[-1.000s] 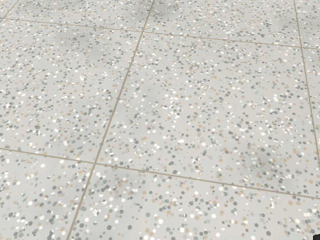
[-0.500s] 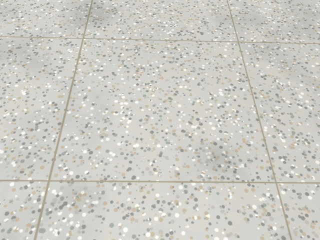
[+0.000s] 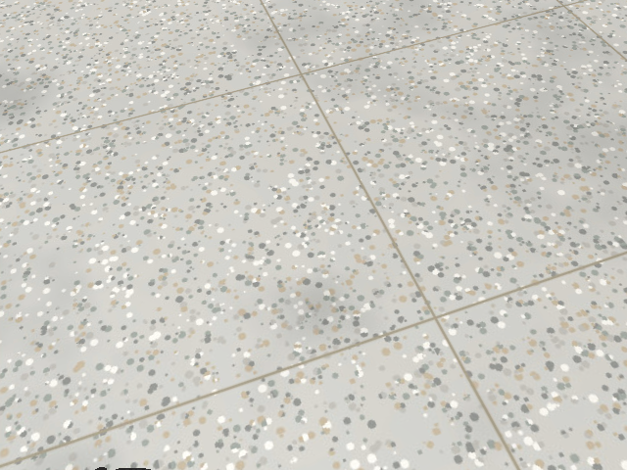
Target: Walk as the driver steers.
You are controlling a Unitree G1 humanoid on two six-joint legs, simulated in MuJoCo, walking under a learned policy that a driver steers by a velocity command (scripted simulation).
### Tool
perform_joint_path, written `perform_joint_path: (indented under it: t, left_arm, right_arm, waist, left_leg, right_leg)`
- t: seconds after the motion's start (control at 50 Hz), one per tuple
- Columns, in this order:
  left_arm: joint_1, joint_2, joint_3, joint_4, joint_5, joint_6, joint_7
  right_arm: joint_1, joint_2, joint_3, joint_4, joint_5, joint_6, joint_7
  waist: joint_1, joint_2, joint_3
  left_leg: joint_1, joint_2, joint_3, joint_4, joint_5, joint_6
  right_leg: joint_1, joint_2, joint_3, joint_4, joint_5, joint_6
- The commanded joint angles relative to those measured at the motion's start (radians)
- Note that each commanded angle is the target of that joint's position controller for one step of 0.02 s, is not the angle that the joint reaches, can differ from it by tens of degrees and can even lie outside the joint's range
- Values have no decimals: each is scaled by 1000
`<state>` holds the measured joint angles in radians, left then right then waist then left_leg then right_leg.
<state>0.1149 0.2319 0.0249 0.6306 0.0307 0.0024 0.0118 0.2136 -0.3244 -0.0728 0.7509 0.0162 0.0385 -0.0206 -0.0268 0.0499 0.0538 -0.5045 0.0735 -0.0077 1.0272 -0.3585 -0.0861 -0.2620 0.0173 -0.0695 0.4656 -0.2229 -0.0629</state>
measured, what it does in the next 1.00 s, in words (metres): walks ahead, turning left: left foot, then right foot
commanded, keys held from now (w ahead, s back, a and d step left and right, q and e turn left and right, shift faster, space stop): q+shift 0.58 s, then shift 0.02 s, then e+shift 0.10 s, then w+e+shift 0.30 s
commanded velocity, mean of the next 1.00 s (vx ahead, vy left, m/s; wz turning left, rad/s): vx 0.13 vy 0.00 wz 0.39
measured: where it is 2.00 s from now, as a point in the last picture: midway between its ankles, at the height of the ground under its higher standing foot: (281, 270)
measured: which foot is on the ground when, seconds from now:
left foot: up 0.00-0.32, down 0.34-0.88, up 0.90-1.00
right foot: down 0.00-0.36, up 0.38-0.86, down 0.88-1.00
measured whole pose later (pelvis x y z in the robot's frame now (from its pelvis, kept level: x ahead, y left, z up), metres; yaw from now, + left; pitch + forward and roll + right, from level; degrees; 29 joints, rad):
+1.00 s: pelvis +0.17 +0.07 +0.00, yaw +24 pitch +2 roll +1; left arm 0.48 0.26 0.05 0.80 -0.02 -0.10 -0.04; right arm 0.19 -0.28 -0.03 0.63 0.02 -0.11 0.01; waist 0.07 0.05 -0.03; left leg -0.46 -0.04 -0.06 1.09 -0.35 0.04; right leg -0.15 0.07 0.07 0.49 -0.37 -0.10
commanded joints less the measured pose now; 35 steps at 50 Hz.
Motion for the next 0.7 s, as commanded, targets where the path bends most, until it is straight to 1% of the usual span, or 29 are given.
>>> perform_joint_path:
  t: [0.02,0.04,0.06,0.1,0.14,0.18,0.22,0.24,0.28,0.3,0.32,0.34,0.36,0.38,0.4,0.42,0.44,0.46,0.48,0.5,0.52,0.56,0.58,0.6,0.62,0.66,0.68,0.7]
  left_arm:
    - [-3,198,62,-35,4,-9,22]
    - [8,201,65,-28,0,-3,27]
    - [12,196,66,-23,-2,1,29]
    - [4,183,66,-17,-6,3,30]
    - [-8,181,71,-15,-6,3,28]
    - [-15,189,79,-14,-8,4,24]
    - [-17,205,90,-13,-14,8,18]
    - [-16,213,96,-11,-21,9,14]
    - [-19,227,104,-8,-40,9,4]
    - [-27,229,107,-5,-51,8,-1]
    - [-29,220,107,5,-63,9,-5]
    - [17,195,104,30,-64,5,-13]
    - [-20,153,91,-13,-26,-3,-15]
    - [-100,127,76,-79,0,-14,-8]
    - [-131,182,90,-63,-8,-12,-6]
    - [-141,175,87,-69,-27,-16,-2]
    - [-114,179,90,-51,-23,-18,8]
    - [-97,199,96,-45,-14,-17,17]
    - [-79,196,96,-34,-12,-17,16]
    - [-59,185,92,-25,-14,-19,13]
    - [-47,173,88,-17,-18,-19,12]
    - [-64,156,79,-16,-24,-20,13]
    - [-74,152,77,-18,-26,-20,13]
    - [-64,154,75,-9,-28,-19,12]
    - [-44,157,74,7,-30,-16,8]
    - [-39,155,70,17,-32,-11,0]
    - [-39,152,67,16,-34,-11,-4]
    - [-37,147,63,15,-35,-11,-9]
  right_arm:
    - [-43,-99,-18,-94,4,-2,-5]
    - [-47,-105,-21,-105,6,1,-4]
    - [-47,-104,-22,-113,7,4,-2]
    - [-42,-86,-22,-125,5,9,2]
    - [-42,-63,-19,-140,2,12,10]
    - [-48,-44,-15,-158,2,12,21]
    - [-46,-39,-15,-175,6,13,34]
    - [-45,-41,-17,-184,8,16,40]
    - [-40,-48,-24,-200,12,27,51]
    - [-23,-52,-30,-203,13,34,56]
    - [17,-61,-39,-196,13,37,53]
    - [89,-111,-63,-180,6,35,34]
    - [167,-268,-107,-187,1,27,10]
    - [128,-317,-104,-219,-38,0,20]
    - [112,-250,-88,-222,-33,-27,35]
    - [86,-228,-78,-208,-18,-43,30]
    - [32,-206,-74,-211,4,-43,22]
    - [-22,-183,-64,-223,17,-36,12]
    - [-47,-178,-58,-237,12,-30,2]
    - [-53,-178,-58,-241,4,-26,-4]
    - [-50,-182,-59,-242,2,-24,-8]
    - [-34,-193,-64,-238,6,-20,-14]
    - [-34,-197,-65,-238,8,-16,-17]
    - [-47,-196,-63,-241,7,-13,-20]
    - [-62,-184,-57,-245,1,-9,-23]
    - [-60,-152,-39,-239,-14,-7,-20]
    - [-58,-133,-28,-230,-22,-7,-15]
    - [-62,-105,-13,-222,-29,-9,-10]
  waist:
    - [52,-185,-71]
    - [59,-175,-58]
    - [62,-164,-47]
    - [61,-148,-34]
    - [59,-135,-39]
    - [58,-129,-58]
    - [55,-136,-88]
    - [54,-144,-103]
    - [43,-159,-126]
    - [25,-161,-135]
    - [-5,-150,-145]
    - [-35,-72,-166]
    - [-51,198,-176]
    - [-38,287,-255]
    - [-69,106,-266]
    - [-37,73,-207]
    - [1,11,-162]
    - [26,19,-142]
    - [42,39,-150]
    - [48,41,-167]
    - [49,37,-178]
    - [37,42,-176]
    - [33,53,-173]
    - [35,69,-178]
    - [32,84,-190]
    - [7,108,-198]
    - [-1,116,-196]
    - [-4,118,-190]
  left_leg:
    - [11,15,-12,-39,16,-10]
    - [-29,25,-15,-31,0,-12]
    - [-63,35,-18,-25,-12,-14]
    - [-100,52,-16,-26,-28,-17]
    - [-97,62,0,-54,-36,-15]
    - [-65,60,28,-108,-43,-5]
    - [-20,43,66,-171,-42,11]
    - [3,33,82,-203,-43,22]
    - [55,14,107,-291,-30,52]
    - [104,-1,121,-363,10,73]
    - [195,-29,134,-470,99,102]
    - [346,-50,80,-576,280,152]
    - [573,168,-263,-604,794,266]
    - [610,322,-583,-629,858,477]
    - [609,307,-496,-654,778,471]
    - [567,249,-419,-658,691,418]
    - [532,194,-364,-654,626,365]
    - [488,167,-334,-657,617,336]
    - [445,142,-317,-657,652,328]
    - [439,127,-312,-653,676,327]
    - [437,114,-307,-647,681,324]
    - [434,95,-331,-636,646,317]
    - [427,87,-349,-630,613,313]
    - [423,87,-345,-620,581,305]
    - [416,92,-324,-607,566,296]
    - [372,99,-308,-587,574,291]
    - [350,105,-305,-582,582,292]
    - [331,110,-301,-578,576,292]
  right_leg:
    - [63,-290,127,-206,162,-173]
    - [89,-317,149,-217,119,-185]
    - [111,-339,161,-224,93,-192]
    - [141,-360,152,-228,95,-197]
    - [161,-362,112,-217,148,-196]
    - [180,-362,61,-191,245,-193]
    - [204,-367,14,-150,377,-180]
    - [219,-373,-6,-125,433,-169]
    - [245,-384,-38,-70,488,-133]
    - [240,-380,-63,-26,487,-104]
    - [201,-357,-107,55,462,-57]
    - [109,-290,-156,207,397,12]
    - [-216,-165,-203,537,-50,108]
    - [-446,-14,-11,754,-481,155]
    - [-485,-38,112,831,-466,144]
    - [-501,-44,136,813,-372,121]
    - [-511,-59,148,756,-282,115]
    - [-488,-64,155,705,-215,116]
    - [-434,-46,152,699,-169,124]
    - [-408,-28,151,676,-139,134]
    - [-389,-14,153,631,-119,144]
    - [-373,13,162,520,-99,159]
    - [-363,25,169,471,-93,165]
    - [-347,24,167,432,-77,168]
    - [-319,11,155,404,-57,170]
    - [-239,-14,130,365,-49,167]
    - [-200,-26,120,350,-57,161]
    - [-162,-40,113,326,-66,151]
